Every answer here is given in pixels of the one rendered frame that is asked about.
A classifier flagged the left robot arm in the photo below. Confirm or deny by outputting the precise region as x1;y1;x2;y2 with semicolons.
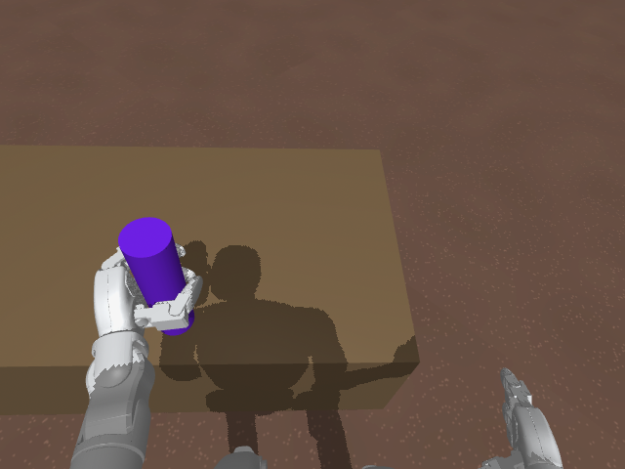
69;330;155;469

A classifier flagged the left robot hand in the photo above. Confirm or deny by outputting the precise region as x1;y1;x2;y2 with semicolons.
94;243;203;337

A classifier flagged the can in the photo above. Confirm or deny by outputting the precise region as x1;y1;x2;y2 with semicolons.
118;217;194;336

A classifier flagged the right robot hand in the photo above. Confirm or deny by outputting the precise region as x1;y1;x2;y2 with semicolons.
479;367;563;469

